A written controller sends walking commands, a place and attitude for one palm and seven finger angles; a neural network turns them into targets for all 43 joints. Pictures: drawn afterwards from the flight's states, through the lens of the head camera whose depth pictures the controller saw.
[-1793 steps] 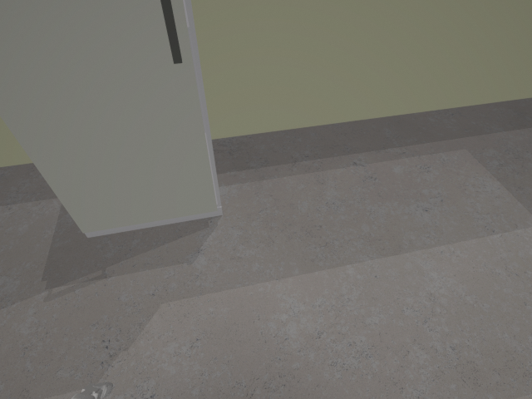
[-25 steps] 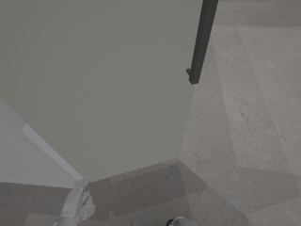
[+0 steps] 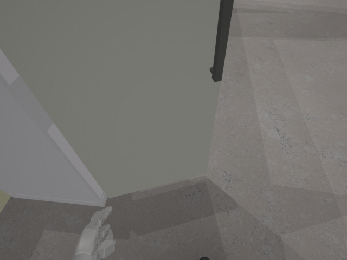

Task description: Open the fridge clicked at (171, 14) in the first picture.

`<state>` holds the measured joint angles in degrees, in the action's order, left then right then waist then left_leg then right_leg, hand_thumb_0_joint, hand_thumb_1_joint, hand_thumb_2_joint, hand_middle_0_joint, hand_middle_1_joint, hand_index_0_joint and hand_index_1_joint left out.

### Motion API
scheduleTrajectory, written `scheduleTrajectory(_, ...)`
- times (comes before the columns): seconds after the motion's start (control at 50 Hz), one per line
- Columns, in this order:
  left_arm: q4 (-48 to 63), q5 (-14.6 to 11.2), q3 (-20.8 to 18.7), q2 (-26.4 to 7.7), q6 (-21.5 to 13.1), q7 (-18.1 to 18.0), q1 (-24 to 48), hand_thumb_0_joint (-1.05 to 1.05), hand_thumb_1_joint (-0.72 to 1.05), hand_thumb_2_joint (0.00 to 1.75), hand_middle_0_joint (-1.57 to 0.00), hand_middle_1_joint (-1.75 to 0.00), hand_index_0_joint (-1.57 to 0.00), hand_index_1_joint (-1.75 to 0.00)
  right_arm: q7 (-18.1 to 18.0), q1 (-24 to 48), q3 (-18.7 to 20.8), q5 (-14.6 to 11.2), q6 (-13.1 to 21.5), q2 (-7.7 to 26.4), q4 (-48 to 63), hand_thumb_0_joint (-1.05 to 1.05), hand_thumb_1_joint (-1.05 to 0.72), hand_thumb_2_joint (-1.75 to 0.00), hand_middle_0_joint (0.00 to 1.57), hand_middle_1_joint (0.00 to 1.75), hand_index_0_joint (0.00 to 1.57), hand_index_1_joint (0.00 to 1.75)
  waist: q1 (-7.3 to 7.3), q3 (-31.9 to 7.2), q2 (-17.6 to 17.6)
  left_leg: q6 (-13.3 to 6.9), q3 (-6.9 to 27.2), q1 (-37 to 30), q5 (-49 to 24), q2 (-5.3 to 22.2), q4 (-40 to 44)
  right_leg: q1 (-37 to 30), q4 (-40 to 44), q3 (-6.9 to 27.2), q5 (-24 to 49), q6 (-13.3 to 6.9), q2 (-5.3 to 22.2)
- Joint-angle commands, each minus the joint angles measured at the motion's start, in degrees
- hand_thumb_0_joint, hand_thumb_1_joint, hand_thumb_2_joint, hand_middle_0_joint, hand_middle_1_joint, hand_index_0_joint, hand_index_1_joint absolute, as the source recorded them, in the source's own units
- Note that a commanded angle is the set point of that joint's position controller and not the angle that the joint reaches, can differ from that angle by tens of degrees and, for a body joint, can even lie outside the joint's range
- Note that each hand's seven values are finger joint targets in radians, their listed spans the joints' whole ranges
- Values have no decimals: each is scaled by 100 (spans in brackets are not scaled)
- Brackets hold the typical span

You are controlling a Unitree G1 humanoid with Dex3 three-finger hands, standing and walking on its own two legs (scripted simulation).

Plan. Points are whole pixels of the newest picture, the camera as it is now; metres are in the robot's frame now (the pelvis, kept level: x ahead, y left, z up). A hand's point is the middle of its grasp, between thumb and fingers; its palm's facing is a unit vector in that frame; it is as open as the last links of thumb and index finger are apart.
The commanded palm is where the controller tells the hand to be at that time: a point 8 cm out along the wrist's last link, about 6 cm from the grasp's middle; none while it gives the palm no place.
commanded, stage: stop stepping back and stand still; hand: right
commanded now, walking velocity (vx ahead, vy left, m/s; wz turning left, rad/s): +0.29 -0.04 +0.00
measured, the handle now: (221, 15) +0.65 -0.11 +0.25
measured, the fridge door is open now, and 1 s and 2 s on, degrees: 69 69 69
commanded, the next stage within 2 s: let the arm hang, fingers relaxed in 1.24 s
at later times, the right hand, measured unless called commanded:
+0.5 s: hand out of the picture +0.11 -0.28 +0.17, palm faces +0.48 +0.77 -0.42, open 7.4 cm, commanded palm +0.06 -0.31 +0.18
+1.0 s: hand out of the picture +0.15 -0.32 +0.16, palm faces +0.49 +0.75 -0.44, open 7.4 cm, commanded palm +0.09 -0.35 +0.18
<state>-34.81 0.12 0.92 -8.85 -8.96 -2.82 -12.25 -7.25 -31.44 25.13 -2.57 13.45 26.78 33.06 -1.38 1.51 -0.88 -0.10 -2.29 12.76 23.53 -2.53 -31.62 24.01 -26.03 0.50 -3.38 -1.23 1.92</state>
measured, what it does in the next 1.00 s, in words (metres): steps on the spot: left foot, then right foot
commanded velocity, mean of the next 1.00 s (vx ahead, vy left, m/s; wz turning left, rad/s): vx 0.10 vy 0.00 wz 0.00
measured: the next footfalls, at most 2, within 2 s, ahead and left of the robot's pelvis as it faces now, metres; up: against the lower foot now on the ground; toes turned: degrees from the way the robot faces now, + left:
left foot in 0.02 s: +0.01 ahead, +0.07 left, +0.00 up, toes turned -3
right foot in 0.24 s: +0.00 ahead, -0.14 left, +0.00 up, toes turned -5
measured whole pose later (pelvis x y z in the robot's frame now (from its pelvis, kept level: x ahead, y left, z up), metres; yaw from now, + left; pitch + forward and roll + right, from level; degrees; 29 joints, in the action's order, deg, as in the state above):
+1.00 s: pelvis -0.03 -0.04 +0.00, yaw -3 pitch +0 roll +0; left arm -37.1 -0.2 0.7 -11.1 -7.6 -3.7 -12.7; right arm -8.1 -28.1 23.3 -1.0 12.8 22.5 23.7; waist -1.6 0.8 -1.7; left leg -0.4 -0.2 12.3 14.9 -0.4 -27.6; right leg 12.4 -27.5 -2.7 -14.8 -1.6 -0.5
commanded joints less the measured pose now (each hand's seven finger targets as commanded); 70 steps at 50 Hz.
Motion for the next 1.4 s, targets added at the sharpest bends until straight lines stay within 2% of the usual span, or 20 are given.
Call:
scheduleTrajectory(0.0, 913, -81, -416, -990, -42, -122, 336, 0, 90, 90, -20, -30, -20, -30, -53, 280, 800, -8, 110, 1139, 673, 0, -90, -90, 20, 30, 20, 30, 84, -752, -396, -596, 717, 227, -254, 1135, 1941, -621, -1723, -331, -2572, 169, -312)
scheduleTrajectory(0.02, 941, -117, -433, -979, -42, -129, 346, 0, 90, 90, -20, -30, -20, -30, -75, 476, 768, -87, 52, 1173, 817, 0, -90, -90, 20, 30, 20, 30, 10, -836, -1368, -1202, 2064, 1258, 780, 2166, 2400, -610, -3582, -164, -2325, 275, -582)
scheduleTrajectory(0.04, 841, -162, -479, -1048, 10, -139, 234, 0, 90, 90, -20, -30, -20, -30, -70, 546, 507, -103, -87, 849, 631, 0, -90, -90, 20, 30, 20, 30, 116, -377, -1502, -1335, 2257, 1537, 750, 2351, 2255, -104, -4238, 243, -2079, 217, -346)
scheduleTrajectory(0.1, 721, -59, -284, -907, 59, -207, 550, 0, 90, 90, -20, -30, -20, -30, -210, 938, 392, 3, -136, 721, 223, 0, -90, -90, 20, 30, 20, 30, 227, 12, -738, -856, 1127, 1657, 521, 1898, 1831, -386, -3122, 222, -2040, 73, 167)
scheduleTrajectory(0.18, 631, -2, -311, -1026, -201, -293, 255, 0, 90, 90, -20, -30, -20, -30, -286, 1233, 184, 158, 57, 583, 433, 0, -90, -90, 20, 30, 20, 30, 251, -324, 559, -449, 820, 924, 675, 1035, 604, -1389, 687, -189, -1935, -188, -8)
scheduleTrajectory(0.22, 850, -83, -389, -1183, -321, -282, 262, 0, 90, 90, -20, -30, -20, -30, -303, 1069, 275, 157, 151, 755, 790, 0, -90, -90, 20, 30, 20, 30, 110, -519, 2062, -21, -170, 1132, 279, 40, -1307, -1513, 1220, 1467, -2011, -715, 1140)
scheduleTrajectory(0.26, 713, 10, -359, -1024, -358, -194, 378, 0, 90, 90, -20, -30, -20, -30, -260, 1070, 413, 190, 172, 831, 962, 0, -90, -90, 20, 30, 20, 30, 243, -89, 2127, -7, 59, 1059, 527, 157, -1852, -496, 1716, 2250, -3366, -1032, 1345)
scheduleTrajectory(0.32, 733, -24, -360, -1099, -339, -69, 325, 0, 90, 90, -20, -30, -20, -30, -197, 467, 574, 230, 169, 841, 736, 0, -90, -90, 20, 30, 20, 30, 28, -181, 1092, -31, -112, -823, 44, 133, -10, 589, 863, 977, -3219, -658, 843)
scheduleTrajectory(0.34, 729, 4, -390, -1121, -272, -86, 348, 0, 90, 90, -20, -30, -20, -30, -177, 324, 565, 247, 182, 815, 539, 0, -90, -90, 20, 30, 20, 30, -14, -195, 567, -109, 230, -1430, 144, 267, 598, 1126, 45, 566, -3284, -470, 461)
scheduleTrajectory(0.38, 795, -31, -540, -1125, -104, -73, 281, 0, 90, 90, -20, -30, -20, -30, -108, 513, 683, 160, 146, 965, 375, 0, -90, -90, 20, 30, 20, 30, 93, -265, -1434, -1054, 3198, -625, 1290, 2065, 2213, 1296, -3266, -371, -2622, -80, -496)
scheduleTrajectory(0.4, 698, -38, -548, -1113, -153, -59, 170, 0, 90, 90, -20, -30, -20, -30, -114, 936, 687, 103, 210, 932, 534, 0, -90, -90, 20, 30, 20, 30, 158, -352, -1203, -1232, 3512, -93, 1580, 2274, 2409, 1069, -3978, 35, -2389, -23, -299)
scheduleTrajectory(0.56, 617, 61, -285, -958, -266, -254, 179, 0, 90, 90, -20, -30, -20, -30, -204, 1293, 172, 177, 200, 553, 245, 0, -90, -90, 20, 30, 20, 30, 220, -243, 132, -529, 1018, 1154, 1095, 1104, 1035, -1763, 287, -426, -1809, -211, 22)
scheduleTrajectory(0.6, 748, 7, -323, -1125, -336, -208, 269, 0, 90, 90, -20, -30, -20, -30, -248, 1450, 238, 194, 324, 651, 796, 0, -90, -90, 20, 30, 20, 30, 91, -417, 1608, -26, 235, 1302, 66, 219, -856, -1807, 1176, 1578, -1914, -742, 1295)
scheduleTrajectory(0.64, 644, 29, -301, -893, -379, -164, 354, 0, 90, 90, -20, -30, -20, -30, -246, 1112, 528, 211, 323, 815, 573, 0, -90, -90, 20, 30, 20, 30, 118, -185, 1624, 71, 386, 921, 415, 316, -1495, -712, 1685, 2115, -2999, -1011, 1547)
scheduleTrajectory(0.7, 637, -12, -258, -953, -347, -45, 343, 0, 90, 90, -20, -30, -20, -30, -187, 521, 566, 277, 276, 741, 397, 0, -90, -90, 20, 30, 20, 30, 38, -28, 856, 44, 183, -523, -636, 318, 386, 158, 786, 814, -2240, -569, 943)
scheduleTrajectory(0.78, 624, -28, -383, -913, -231, -2, 203, 0, 90, 90, -20, -30, -20, -30, -110, 532, 614, 114, 279, 726, 279, 0, -90, -90, 20, 30, 20, 30, 187, -228, -605, -598, 2240, 211, 58, 1461, 1787, -363, -947, -156, -1788, -37, -72)
scheduleTrajectory(0.96, 740, -43, -276, -956, -156, -173, 496, 0, 90, 90, -20, -30, -20, -30, -178, 758, 368, 149, 265, 598, 290, 0, -90, -90, 20, 30, 20, 30, 56, -769, 666, -5, 425, -348, -2238, 459, 384, -1477, 512, 610, 915, -164, 635)
scheduleTrajectory(1.3, 939, -92, -330, -976, 57, -211, 511, 0, 90, 90, -20, -30, -20, -30, -168, 153, 594, -22, 226, 674, 404, 0, -90, -90, 20, 30, 20, 30, 118, -975, 486, -83, 662, -635, -2784, 614, 642, -1154, 305, 261, 502, -13, 361)
scheduleTrajectory(1.32, -212, -245, -565, -1563, -293, 299, 886, 0, 90, 90, -20, -30, -20, -30, 532, 585, -2102, 277, -526, -394, -3786, 0, -90, -90, 20, 30, 20, 30, 484, -549, 137, -179, 219, 357, -3194, 1003, -24, -1237, -711, 148, 1168, 24, 423)
scheduleTrajectory(1.38, -308, -4, -534, -1620, 417, 312, 353, 0, 90, 90, -20, -30, -20, -30, 730, 990, -1889, 455, -1215, -405, -4519, 0, -90, -90, 20, 30, 20, 30, 218, -824, -241, -205, 388, 359, -1703, 959, 63, -713, -413, 519, 39, -196, 530)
